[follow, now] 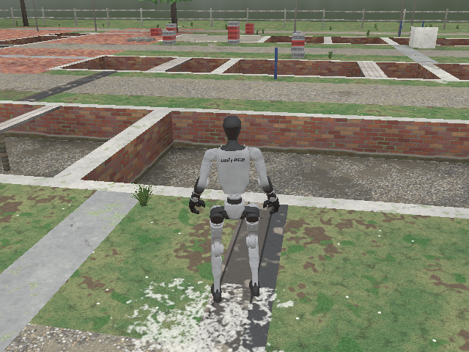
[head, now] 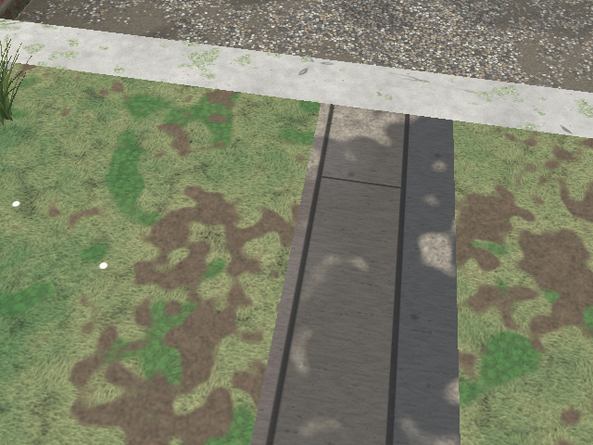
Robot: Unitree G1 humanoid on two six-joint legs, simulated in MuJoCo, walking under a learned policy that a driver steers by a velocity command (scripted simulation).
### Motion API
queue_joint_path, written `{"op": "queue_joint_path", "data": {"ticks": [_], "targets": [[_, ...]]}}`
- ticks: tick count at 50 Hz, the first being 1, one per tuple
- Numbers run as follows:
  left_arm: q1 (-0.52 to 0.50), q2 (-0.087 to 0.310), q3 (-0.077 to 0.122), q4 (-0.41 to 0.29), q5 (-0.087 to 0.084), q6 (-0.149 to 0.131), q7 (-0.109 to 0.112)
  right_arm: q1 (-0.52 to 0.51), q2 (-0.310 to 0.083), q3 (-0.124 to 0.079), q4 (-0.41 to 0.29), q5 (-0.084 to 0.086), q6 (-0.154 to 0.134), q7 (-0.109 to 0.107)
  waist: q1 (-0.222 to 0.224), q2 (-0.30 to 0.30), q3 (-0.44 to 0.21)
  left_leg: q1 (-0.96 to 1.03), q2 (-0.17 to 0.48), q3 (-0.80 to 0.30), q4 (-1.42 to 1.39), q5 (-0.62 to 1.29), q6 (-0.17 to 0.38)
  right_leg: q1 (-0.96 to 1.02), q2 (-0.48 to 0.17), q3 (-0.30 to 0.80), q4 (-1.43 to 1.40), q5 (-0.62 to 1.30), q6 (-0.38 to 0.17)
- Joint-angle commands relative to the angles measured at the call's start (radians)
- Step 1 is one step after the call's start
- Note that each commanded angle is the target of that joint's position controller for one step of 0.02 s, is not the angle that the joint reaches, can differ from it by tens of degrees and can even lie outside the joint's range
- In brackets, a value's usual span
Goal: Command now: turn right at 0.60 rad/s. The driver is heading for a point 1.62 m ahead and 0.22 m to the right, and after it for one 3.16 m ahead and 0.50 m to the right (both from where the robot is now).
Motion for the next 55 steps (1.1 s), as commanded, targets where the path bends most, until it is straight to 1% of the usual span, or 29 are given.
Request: {"op": "queue_joint_path", "data": {"ticks": [1,4,5,6,7,8,9,11,14,18,24,28,29,30,31,32,33,35,39,40,42,44,45,46,47,48,49,52,55], "targets": [[-0.062,0.069,0.011,-0.106,0.0,-0.015,-0.013,0.0,-0.223,-0.068,-0.049,0.013,-0.008,0.005,-0.031,0.226,-0.116,0.156,0.241,-0.149,-0.101,0.356,0.212,0.017,0.005,-0.07,-0.144,-0.006,-0.022],[0.001,0.07,0.021,-0.086,-0.002,-0.01,-0.025,-0.026,-0.226,-0.073,-0.04,0.04,-0.012,0.009,0.019,0.211,-0.123,0.128,0.242,-0.109,-0.02,0.345,0.162,0.156,0.025,-0.104,-0.398,0.144,-0.089],[0.04,0.085,0.031,-0.068,0.0,-0.01,-0.021,0.002,-0.198,-0.066,-0.025,0.044,-0.015,0.01,0.033,0.174,-0.133,0.07,0.214,-0.067,0.05,0.283,0.109,0.266,0.046,-0.095,-0.499,0.232,-0.122],[0.083,0.149,0.052,-0.063,-0.002,-0.012,-0.01,0.043,-0.151,-0.055,-0.014,0.023,-0.018,0.016,0.033,0.011,-0.152,-0.097,0.145,0.024,0.233,0.089,0.019,0.443,-0.048,0.063,-0.548,0.462,-0.173],[0.082,0.263,0.069,-0.093,0.005,-0.017,0.006,0.023,-0.076,-0.024,-0.068,-0.041,-0.02,0.022,0.001,-0.322,-0.147,-0.41,0.005,0.063,0.546,-0.452,-0.081,0.56,-0.312,0.422,-0.503,0.875,-0.325],[0.107,0.24,0.062,-0.097,0.047,-0.043,-0.007,-0.079,-0.138,-0.043,-0.095,-0.015,-0.027,0.011,0.1,-0.24,-0.216,-0.447,-0.04,-0.103,0.709,-0.478,-0.086,0.46,-0.382,0.493,-0.552,0.773,-0.471],[0.062,0.211,0.049,-0.087,0.049,-0.062,-0.01,-0.102,-0.172,-0.056,-0.092,0.012,-0.023,0.005,0.077,-0.156,-0.156,-0.458,-0.02,-0.138,0.76,-0.392,-0.075,0.419,-0.316,0.401,-0.572,0.653,-0.429],[-0.04,0.15,0.03,-0.088,0.012,-0.067,0.001,-0.074,-0.173,-0.065,-0.062,0.004,-0.014,-0.009,0.03,-0.1,-0.111,-0.457,-0.004,-0.158,0.718,-0.235,-0.069,0.368,-0.216,0.306,-0.571,0.524,-0.327],[-0.07,0.134,0.016,-0.09,0.017,-0.059,0.015,-0.024,-0.152,-0.064,-0.052,0.0,-0.017,-0.004,0.002,-0.108,-0.14,-0.372,-0.043,-0.146,0.71,-0.122,-0.088,0.314,-0.169,0.273,-0.571,0.556,-0.323],[-0.043,0.152,0.022,-0.075,0.014,-0.055,0.025,-0.063,-0.121,-0.05,-0.068,0.005,-0.021,0.0,0.027,-0.113,-0.13,-0.348,-0.064,-0.16,0.496,-0.1,-0.096,0.332,-0.15,0.319,-0.563,0.443,-0.322],[-0.055,0.175,0.031,-0.073,0.011,-0.043,0.014,-0.077,-0.127,-0.05,-0.084,0.016,-0.039,0.019,0.043,-0.135,-0.118,-0.209,-0.103,-0.178,0.289,-0.163,-0.076,0.272,-0.141,0.451,-0.536,0.381,-0.331],[-0.092,0.144,0.017,-0.069,0.0,-0.034,0.014,-0.007,-0.115,-0.048,-0.07,0.017,-0.054,0.037,0.005,-0.134,-0.152,-0.038,-0.098,-0.148,0.03,-0.027,-0.04,0.274,-0.108,0.462,-0.46,0.474,-0.284],[-0.075,0.123,0.01,-0.062,-0.002,-0.033,0.017,0.008,-0.122,-0.049,-0.068,0.007,-0.057,0.038,-0.003,-0.109,-0.155,0.053,-0.063,-0.164,-0.067,0.103,-0.017,0.231,-0.074,0.441,-0.435,0.396,-0.24],[-0.026,0.075,-0.005,-0.057,0.016,-0.037,0.018,0.014,-0.176,-0.055,-0.083,-0.014,-0.056,0.034,0.026,0.038,-0.182,0.157,0.104,-0.315,-0.101,0.247,0.041,0.148,0.001,0.35,-0.305,0.182,-0.175],[-0.01,0.082,0.0,-0.067,0.01,-0.046,0.021,-0.018,-0.225,-0.061,-0.077,-0.037,-0.05,0.034,0.071,0.27,-0.115,0.119,0.246,-0.506,-0.129,0.392,0.201,0.007,0.148,0.179,-0.19,-0.125,-0.115],[-0.023,0.154,0.021,-0.056,0.026,-0.053,0.025,-0.026,-0.17,-0.05,-0.091,-0.032,-0.055,0.031,0.033,0.249,-0.116,0.074,0.32,-0.576,-0.149,0.379,0.301,-0.002,0.11,0.168,0.012,-0.252,-0.061],[-0.026,0.187,0.038,-0.042,0.015,-0.053,0.024,-0.037,-0.162,-0.045,-0.093,-0.019,-0.057,0.027,0.031,0.196,-0.098,0.072,0.289,-0.527,-0.142,0.343,0.294,-0.029,0.103,0.165,0.135,-0.218,-0.042],[-0.006,0.142,0.035,-0.007,0.014,-0.037,0.03,-0.071,-0.145,-0.039,-0.091,0.007,-0.055,0.02,0.041,0.142,-0.075,0.086,0.205,-0.417,-0.119,0.277,0.226,-0.059,0.092,0.172,0.201,-0.13,-0.01],[-0.028,0.028,-0.007,0.003,0.012,-0.033,0.021,-0.072,-0.107,-0.022,-0.077,0.004,-0.039,0.02,0.028,0.188,-0.097,0.103,0.109,-0.271,-0.092,0.346,0.191,0.063,0.043,0.061,-0.062,-0.067,0.016],[-0.051,0.013,-0.015,-0.001,0.013,-0.037,0.019,-0.053,-0.117,-0.025,-0.071,0.005,-0.032,0.02,0.008,0.207,-0.104,0.111,0.106,-0.268,-0.084,0.352,0.194,0.104,0.032,0.037,-0.155,-0.071,0.016],[-0.046,0.032,-0.011,0.011,0.004,-0.041,0.014,-0.012,-0.143,-0.03,-0.058,0.011,-0.021,0.02,-0.008,0.219,-0.116,0.129,0.118,-0.292,-0.062,0.348,0.202,0.169,0.037,0.008,-0.318,-0.003,0.008],[0.002,0.031,-0.011,0.045,0.014,-0.045,0.01,0.008,-0.121,-0.017,-0.043,0.024,-0.021,0.024,0.022,0.188,-0.103,0.071,0.098,-0.294,-0.046,0.32,0.162,0.316,0.041,0.002,-0.592,0.228,-0.029],[0.007,0.068,-0.006,0.041,0.027,-0.047,0.014,0.043,-0.112,-0.011,-0.032,0.021,-0.034,0.031,0.015,0.144,-0.111,0.003,0.087,-0.297,-0.047,0.267,0.11,0.417,-0.004,0.062,-0.597,0.327,-0.06],[0.028,0.142,0.008,0.037,0.037,-0.046,0.025,0.051,-0.103,-0.004,-0.041,-0.001,-0.051,0.044,-0.009,0.017,-0.139,-0.063,0.037,-0.244,0.004,0.183,0.058,0.491,-0.099,0.132,-0.516,0.527,-0.1],[0.011,0.133,0.011,0.062,0.041,-0.045,0.021,0.042,-0.077,0.002,-0.047,0.003,-0.058,0.048,-0.026,-0.125,-0.143,-0.027,-0.032,-0.158,0.003,0.009,0.009,0.383,-0.107,0.125,-0.492,0.37,-0.154],[-0.013,0.093,0.004,0.044,0.039,-0.049,0.015,-0.021,-0.114,-0.002,-0.052,0.001,-0.057,0.046,0.012,-0.094,-0.101,-0.034,-0.049,-0.148,0.048,0.002,-0.017,0.34,-0.087,0.123,-0.518,0.245,-0.164],[-0.007,0.103,0.01,0.049,0.041,-0.05,0.019,-0.061,-0.132,-0.011,-0.068,0.01,-0.052,0.044,0.028,-0.096,-0.069,-0.083,-0.067,-0.137,0.094,0.013,-0.018,0.326,-0.092,0.132,-0.535,0.189,-0.163],[0.015,0.131,0.02,0.053,0.032,-0.058,0.033,-0.024,-0.132,-0.02,-0.081,0.025,-0.027,0.031,0.026,-0.143,-0.025,-0.154,-0.072,-0.126,0.203,0.016,-0.009,0.287,-0.166,0.168,-0.552,0.236,-0.204],[-0.021,0.115,0.018,0.031,0.027,-0.062,0.047,0.002,-0.116,-0.028,-0.095,0.025,-0.014,0.036,0.025,-0.184,-0.027,-0.198,-0.061,-0.092,0.381,-0.225,0.0,0.258,-0.273,0.216,-0.544,0.378,-0.282]]}}
Keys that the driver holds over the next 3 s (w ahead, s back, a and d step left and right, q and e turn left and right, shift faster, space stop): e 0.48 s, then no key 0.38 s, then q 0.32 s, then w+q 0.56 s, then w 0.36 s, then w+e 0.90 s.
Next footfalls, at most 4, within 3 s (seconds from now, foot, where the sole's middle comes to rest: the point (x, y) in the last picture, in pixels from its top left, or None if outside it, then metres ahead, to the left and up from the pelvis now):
0.12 right None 0.03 -0.14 -0.78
0.60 left None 0.06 0.05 -0.78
0.90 right None -0.05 -0.17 -0.78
1.72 right None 0.26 -0.19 -0.78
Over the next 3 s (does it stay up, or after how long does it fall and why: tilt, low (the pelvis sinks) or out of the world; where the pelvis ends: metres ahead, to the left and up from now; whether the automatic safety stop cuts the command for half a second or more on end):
stays up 0.82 -0.06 0.00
